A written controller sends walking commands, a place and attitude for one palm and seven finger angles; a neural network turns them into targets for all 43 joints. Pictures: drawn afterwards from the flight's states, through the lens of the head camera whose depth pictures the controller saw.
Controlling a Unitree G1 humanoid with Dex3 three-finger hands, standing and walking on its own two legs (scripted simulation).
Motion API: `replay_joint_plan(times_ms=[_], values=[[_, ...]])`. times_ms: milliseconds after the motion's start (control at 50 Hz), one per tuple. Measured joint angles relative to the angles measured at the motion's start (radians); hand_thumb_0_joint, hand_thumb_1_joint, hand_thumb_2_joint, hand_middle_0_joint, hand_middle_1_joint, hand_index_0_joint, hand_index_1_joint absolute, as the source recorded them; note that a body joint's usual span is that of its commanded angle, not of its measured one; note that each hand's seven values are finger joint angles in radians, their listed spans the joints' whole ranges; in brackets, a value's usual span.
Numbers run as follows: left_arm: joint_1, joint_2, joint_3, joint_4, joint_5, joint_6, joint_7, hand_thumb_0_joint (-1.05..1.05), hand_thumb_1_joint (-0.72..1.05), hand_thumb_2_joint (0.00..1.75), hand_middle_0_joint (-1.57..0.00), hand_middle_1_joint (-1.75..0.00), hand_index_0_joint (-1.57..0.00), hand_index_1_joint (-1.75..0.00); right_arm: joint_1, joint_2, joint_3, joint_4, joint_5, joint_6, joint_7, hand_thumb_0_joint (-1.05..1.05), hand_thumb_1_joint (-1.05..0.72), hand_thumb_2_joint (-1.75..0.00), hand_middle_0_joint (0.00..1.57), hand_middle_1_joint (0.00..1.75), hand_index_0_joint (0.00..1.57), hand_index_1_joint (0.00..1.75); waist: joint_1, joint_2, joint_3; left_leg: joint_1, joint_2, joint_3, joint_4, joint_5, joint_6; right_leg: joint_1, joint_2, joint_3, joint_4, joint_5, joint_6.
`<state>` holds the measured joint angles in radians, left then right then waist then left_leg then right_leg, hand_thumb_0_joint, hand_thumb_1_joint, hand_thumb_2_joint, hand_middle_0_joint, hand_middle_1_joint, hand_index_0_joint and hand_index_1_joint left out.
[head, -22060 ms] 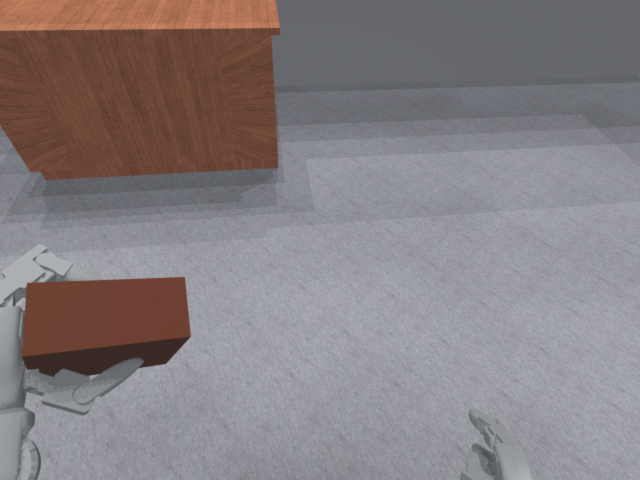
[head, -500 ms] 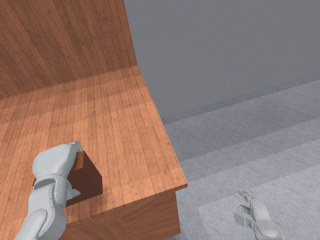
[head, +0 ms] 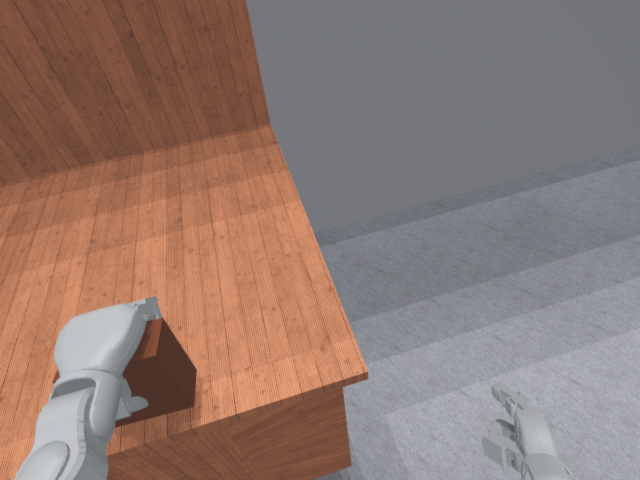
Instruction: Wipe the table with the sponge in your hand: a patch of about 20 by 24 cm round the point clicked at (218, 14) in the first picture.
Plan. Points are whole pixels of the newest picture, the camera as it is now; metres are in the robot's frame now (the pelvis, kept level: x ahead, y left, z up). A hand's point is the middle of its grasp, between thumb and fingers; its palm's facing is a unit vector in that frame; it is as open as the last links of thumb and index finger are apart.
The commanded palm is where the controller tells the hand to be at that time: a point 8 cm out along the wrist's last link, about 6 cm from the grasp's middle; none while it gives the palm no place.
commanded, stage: move the sponge above the wiping area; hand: left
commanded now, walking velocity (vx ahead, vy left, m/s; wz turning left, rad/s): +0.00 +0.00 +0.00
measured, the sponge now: (140, 383) +0.21 +0.28 +0.01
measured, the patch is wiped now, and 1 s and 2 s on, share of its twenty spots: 0.00 0.00 0.00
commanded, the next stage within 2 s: none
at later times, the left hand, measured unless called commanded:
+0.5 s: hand (139, 351) +0.23 +0.26 +0.07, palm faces +0.01 -0.09 -1.00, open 10.0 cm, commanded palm +0.20 +0.27 +0.14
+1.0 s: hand (120, 348) +0.22 +0.28 +0.08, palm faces +0.03 -0.06 -1.00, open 10.0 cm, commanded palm +0.19 +0.28 +0.14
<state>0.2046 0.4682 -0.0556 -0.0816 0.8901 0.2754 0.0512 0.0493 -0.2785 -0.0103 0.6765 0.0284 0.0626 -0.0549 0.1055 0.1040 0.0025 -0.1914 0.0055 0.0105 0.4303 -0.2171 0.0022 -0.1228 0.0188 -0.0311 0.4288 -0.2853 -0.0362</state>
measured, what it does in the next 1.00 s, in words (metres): stands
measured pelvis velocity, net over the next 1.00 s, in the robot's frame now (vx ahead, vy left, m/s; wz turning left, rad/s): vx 0.00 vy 0.00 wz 0.00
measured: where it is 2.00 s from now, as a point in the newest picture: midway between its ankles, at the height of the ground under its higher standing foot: outside the picture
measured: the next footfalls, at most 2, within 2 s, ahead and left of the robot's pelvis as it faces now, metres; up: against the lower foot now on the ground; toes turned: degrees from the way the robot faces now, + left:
none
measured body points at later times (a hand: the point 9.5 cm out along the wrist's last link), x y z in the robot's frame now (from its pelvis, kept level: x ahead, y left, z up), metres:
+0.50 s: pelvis -0.01 +0.01 +0.00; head -0.02 -0.04 +0.45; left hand +0.22 +0.26 +0.12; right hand +0.23 -0.19 -0.09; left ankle +0.01 +0.12 -0.74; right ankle -0.03 -0.10 -0.74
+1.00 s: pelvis +0.00 +0.00 +0.00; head -0.01 -0.04 +0.45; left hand +0.22 +0.28 +0.13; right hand +0.23 -0.22 -0.10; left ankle +0.01 +0.12 -0.74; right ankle -0.03 -0.10 -0.74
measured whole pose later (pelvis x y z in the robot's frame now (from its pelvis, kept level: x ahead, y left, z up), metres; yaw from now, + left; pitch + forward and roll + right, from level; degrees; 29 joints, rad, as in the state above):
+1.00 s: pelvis +0.00 +0.00 +0.00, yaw +0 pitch -3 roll +0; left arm 0.19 0.48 -0.06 -0.12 0.91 0.29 0.10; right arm 0.05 -0.27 -0.01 0.69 0.03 0.08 -0.05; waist 0.12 0.10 0.00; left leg -0.16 0.01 0.01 0.42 -0.22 0.00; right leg -0.09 0.02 -0.03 0.41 -0.28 -0.04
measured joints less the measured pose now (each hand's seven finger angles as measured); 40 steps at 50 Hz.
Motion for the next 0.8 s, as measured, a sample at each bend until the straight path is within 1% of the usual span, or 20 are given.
replay_joint_plan(times_ms=[60,100,140,220,280,360,440,520,580,620,700,760,800], values=[[0.012,-0.002,0.005,-0.017,0.015,-0.02,0.03,0.0,-0.48,1.02,-0.74,-1.34,-0.76,-1.34,0.005,0.01,-0.002,0.001,-0.001,0.001,0.007,0.01,-0.91,-0.9,0.2,0.3,0.2,0.3,0.004,-0.006,-0.007,-0.003,0.001,0.002,0.006,-0.005,-0.001,-0.002,0.001,0.003,0.003,-0.002,0.0],[0.013,-0.002,0.012,-0.02,0.017,-0.011,0.049,0.0,-0.48,1.02,-0.74,-1.34,-0.76,-1.34,0.006,0.014,-0.002,0.002,0.003,0.005,0.011,0.01,-0.91,-0.9,0.2,0.3,0.2,0.3,0.005,-0.007,-0.011,-0.002,0.001,0.003,0.008,-0.007,0.0,-0.002,0.0,0.004,0.004,-0.003,0.001],[0.009,-0.003,0.018,-0.017,0.016,0.01,0.06,0.0,-0.48,1.02,-0.74,-1.34,-0.76,-1.34,0.006,0.016,-0.001,0.003,0.007,0.01,0.015,0.01,-0.91,-0.9,0.2,0.3,0.2,0.3,0.004,-0.006,-0.013,-0.001,-0.001,0.002,0.009,-0.007,0.001,0.0,-0.001,0.002,0.005,-0.004,0.002],[-0.001,-0.009,0.015,-0.016,0.003,0.065,0.054,0.0,-0.48,1.02,-0.74,-1.34,-0.75,-1.34,-0.001,0.012,0.004,0.004,0.012,0.017,0.017,0.01,-0.91,-0.9,0.2,0.3,0.2,0.3,0.002,0.003,-0.012,0.004,-0.008,-0.001,0.006,-0.002,0.005,0.007,-0.007,-0.001,0.003,-0.002,0.006],[-0.001,-0.02,-0.008,-0.027,-0.003,0.089,0.033,0.0,-0.48,1.02,-0.74,-1.34,-0.75,-1.34,-0.007,0.008,0.006,0.001,0.012,0.017,0.017,0.01,-0.91,-0.9,0.2,0.3,0.2,0.3,0.003,0.01,-0.011,0.006,-0.013,-0.004,0.001,0.003,0.009,0.009,-0.013,-0.004,0.001,0.001,0.01],[-0.017,-0.038,-0.062,-0.03,0.011,0.082,0.013,0.0,-0.48,1.02,-0.74,-1.34,-0.75,-1.34,-0.014,0.008,0.011,-0.003,0.006,0.013,0.014,0.01,-0.91,-0.9,0.2,0.3,0.2,0.3,0.009,0.013,-0.007,0.007,-0.018,-0.007,-0.004,0.011,0.012,0.01,-0.018,-0.007,0.001,0.004,0.013],[-0.056,-0.047,-0.103,-0.016,0.037,0.06,0.021,0.0,-0.48,1.02,-0.74,-1.34,-0.75,-1.34,-0.025,0.019,0.018,-0.001,0.002,0.012,0.012,0.01,-0.91,-0.9,0.2,0.3,0.2,0.3,0.014,0.006,0.0,0.009,-0.018,-0.007,-0.008,0.017,0.012,0.009,-0.018,-0.007,0.001,0.008,0.012],[-0.099,-0.041,-0.1,0.003,0.051,0.066,0.045,0.0,-0.48,1.02,-0.74,-1.34,-0.75,-1.34,-0.037,0.033,0.027,0.007,0.006,0.021,0.014,0.01,-0.91,-0.9,0.21,0.3,0.2,0.3,0.013,0.0,0.002,0.017,-0.013,-0.001,-0.015,0.021,0.008,0.013,-0.013,-0.001,-0.003,0.014,0.008],[-0.121,-0.032,-0.072,0.025,0.041,0.097,0.054,0.0,-0.48,1.02,-0.74,-1.34,-0.75,-1.34,-0.045,0.036,0.036,0.015,0.013,0.034,0.016,0.01,-0.91,-0.9,0.21,0.3,0.2,0.3,0.006,0.0,-0.001,0.026,-0.01,0.003,-0.025,0.025,0.005,0.019,-0.009,0.003,-0.011,0.018,0.006],[-0.132,-0.025,-0.054,0.042,0.031,0.129,0.047,0.0,-0.48,1.02,-0.74,-1.34,-0.75,-1.34,-0.047,0.034,0.04,0.016,0.018,0.041,0.017,0.01,-0.91,-0.9,0.21,0.3,0.2,0.3,0.0,0.002,-0.003,0.03,-0.009,0.003,-0.03,0.027,0.004,0.022,-0.008,0.004,-0.014,0.019,0.005],[-0.123,-0.019,-0.036,0.052,0.01,0.179,0.005,0.0,-0.48,1.02,-0.74,-1.35,-0.75,-1.34,-0.043,0.015,0.039,0.008,0.024,0.05,0.019,0.01,-0.91,-0.9,0.21,0.3,0.2,0.3,-0.009,0.008,-0.004,0.029,-0.009,0.001,-0.033,0.028,0.004,0.022,-0.008,0.002,-0.016,0.018,0.005],[-0.093,-0.024,-0.045,0.039,0.0,0.168,-0.031,0.0,-0.48,1.02,-0.74,-1.35,-0.75,-1.34,-0.035,-0.002,0.032,-0.002,0.02,0.047,0.017,0.01,-0.91,-0.9,0.21,0.3,0.2,0.3,-0.011,0.012,0.001,0.025,-0.01,-0.003,-0.027,0.024,0.006,0.021,-0.009,-0.002,-0.014,0.015,0.006],[-0.068,-0.025,-0.053,0.024,-0.001,0.134,-0.045,0.0,-0.48,1.02,-0.74,-1.35,-0.75,-1.34,-0.027,-0.008,0.025,-0.005,0.014,0.04,0.013,0.01,-0.91,-0.9,0.21,0.3,0.2,0.3,-0.008,0.01,0.003,0.022,-0.01,-0.003,-0.022,0.02,0.006,0.019,-0.009,-0.002,-0.012,0.013,0.006]])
